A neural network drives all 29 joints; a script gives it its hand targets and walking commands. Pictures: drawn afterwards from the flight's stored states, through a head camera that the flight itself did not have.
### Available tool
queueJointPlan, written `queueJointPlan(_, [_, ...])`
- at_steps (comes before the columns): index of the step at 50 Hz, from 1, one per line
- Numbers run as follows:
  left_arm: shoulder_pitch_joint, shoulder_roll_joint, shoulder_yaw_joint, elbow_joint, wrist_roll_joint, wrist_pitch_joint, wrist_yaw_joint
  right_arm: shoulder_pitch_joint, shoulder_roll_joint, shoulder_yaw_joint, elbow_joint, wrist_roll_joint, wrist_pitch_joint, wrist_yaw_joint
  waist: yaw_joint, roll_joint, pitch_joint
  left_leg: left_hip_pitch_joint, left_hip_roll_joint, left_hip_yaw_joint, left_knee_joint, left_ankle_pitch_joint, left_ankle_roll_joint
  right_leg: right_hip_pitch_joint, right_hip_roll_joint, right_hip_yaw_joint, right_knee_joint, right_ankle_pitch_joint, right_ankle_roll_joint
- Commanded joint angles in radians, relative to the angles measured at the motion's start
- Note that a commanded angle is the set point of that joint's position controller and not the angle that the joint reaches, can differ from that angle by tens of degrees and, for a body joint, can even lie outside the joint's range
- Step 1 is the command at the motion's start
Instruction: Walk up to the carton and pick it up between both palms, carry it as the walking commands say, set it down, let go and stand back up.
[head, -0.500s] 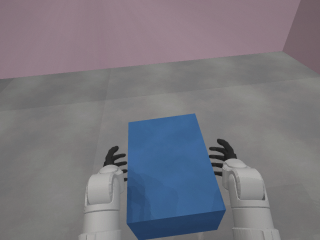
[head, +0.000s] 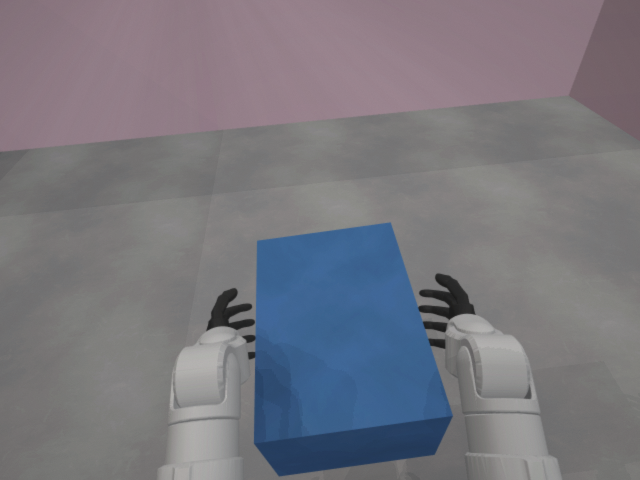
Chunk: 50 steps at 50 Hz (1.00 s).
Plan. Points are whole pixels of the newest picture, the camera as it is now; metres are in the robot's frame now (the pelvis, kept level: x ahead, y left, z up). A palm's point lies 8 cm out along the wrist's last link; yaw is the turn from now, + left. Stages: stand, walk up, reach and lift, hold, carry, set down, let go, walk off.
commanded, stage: carry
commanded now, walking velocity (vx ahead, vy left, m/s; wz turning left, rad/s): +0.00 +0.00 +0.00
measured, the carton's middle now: (339, 339) +0.33 +0.01 -0.01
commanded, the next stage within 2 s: none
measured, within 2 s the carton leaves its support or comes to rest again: neither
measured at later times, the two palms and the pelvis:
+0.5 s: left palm (225, 342) +0.28 +0.15 +0.07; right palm (462, 326) +0.29 -0.14 +0.08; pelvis +0.00 +0.00 +0.00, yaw +0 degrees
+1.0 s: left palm (225, 342) +0.28 +0.15 +0.07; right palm (461, 326) +0.29 -0.14 +0.08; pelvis +0.01 +0.00 +0.00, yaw +0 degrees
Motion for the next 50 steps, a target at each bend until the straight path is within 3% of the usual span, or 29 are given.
queueJointPlan(1, [-0.587, -0.927, -0.620, -0.112, -0.362, -0.027, -0.427, -0.516, 0.933, 0.582, -0.115, 0.384, -0.038, 0.293, 0.000, -0.011, -0.261, 0.088, 0.100, -0.073, -0.079, 0.087, 0.040, 0.108, -0.125, 0.114, -0.100, 0.031, -0.022])
queueJointPlan(50, [-0.583, -0.885, -0.594, -0.099, -0.332, -0.079, -0.423, -0.484, 0.904, 0.548, -0.079, 0.345, -0.087, 0.287, 0.000, -0.015, -0.249, 0.098, 0.096, -0.067, -0.082, 0.093, 0.036, 0.125, -0.130, 0.112, -0.107, 0.051, -0.024])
